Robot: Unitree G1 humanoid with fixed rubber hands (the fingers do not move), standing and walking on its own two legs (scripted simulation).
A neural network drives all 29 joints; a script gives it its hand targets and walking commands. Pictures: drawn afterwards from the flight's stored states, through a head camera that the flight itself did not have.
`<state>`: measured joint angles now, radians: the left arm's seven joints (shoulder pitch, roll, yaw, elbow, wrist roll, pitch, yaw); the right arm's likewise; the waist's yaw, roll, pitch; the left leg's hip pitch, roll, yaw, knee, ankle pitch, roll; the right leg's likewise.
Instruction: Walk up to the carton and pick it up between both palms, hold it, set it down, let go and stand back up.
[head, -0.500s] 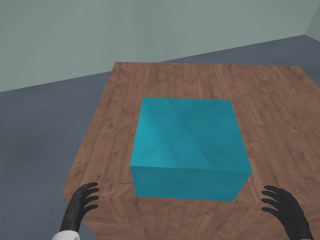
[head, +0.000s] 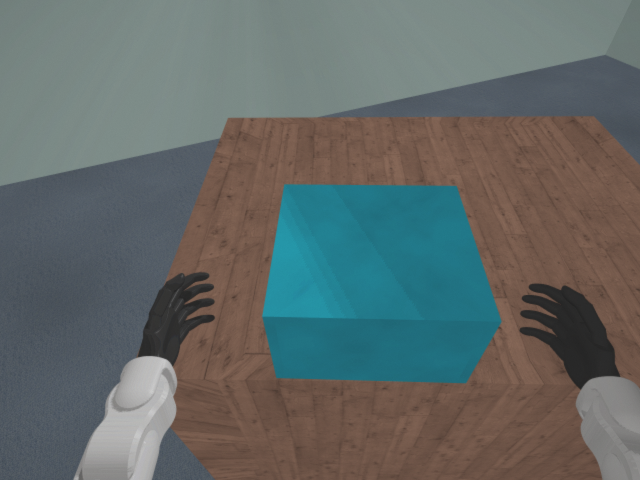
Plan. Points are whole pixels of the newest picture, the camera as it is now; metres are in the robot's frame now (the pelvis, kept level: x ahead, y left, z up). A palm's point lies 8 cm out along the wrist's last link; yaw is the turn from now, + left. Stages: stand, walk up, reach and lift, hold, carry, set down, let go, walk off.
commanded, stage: reach and lift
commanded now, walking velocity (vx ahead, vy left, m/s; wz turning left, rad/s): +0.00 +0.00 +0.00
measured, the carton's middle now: (370, 278) +0.41 -0.01 +0.00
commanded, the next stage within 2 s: none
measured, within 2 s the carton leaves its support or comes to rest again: neither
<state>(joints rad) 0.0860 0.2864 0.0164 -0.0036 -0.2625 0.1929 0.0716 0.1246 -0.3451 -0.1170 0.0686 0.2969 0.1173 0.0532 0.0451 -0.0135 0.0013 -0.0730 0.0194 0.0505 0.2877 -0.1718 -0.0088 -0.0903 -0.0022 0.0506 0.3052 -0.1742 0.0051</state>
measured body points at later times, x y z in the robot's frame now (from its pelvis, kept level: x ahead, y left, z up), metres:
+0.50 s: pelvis +0.01 -0.01 +0.00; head +0.03 -0.01 +0.45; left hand +0.33 +0.23 +0.10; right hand +0.33 -0.26 +0.09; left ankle -0.01 +0.12 -0.75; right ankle +0.00 -0.13 -0.75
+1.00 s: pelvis +0.00 -0.01 +0.00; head +0.02 +0.00 +0.45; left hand +0.41 +0.23 +0.16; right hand +0.41 -0.26 +0.16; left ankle -0.01 +0.12 -0.75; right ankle +0.00 -0.13 -0.75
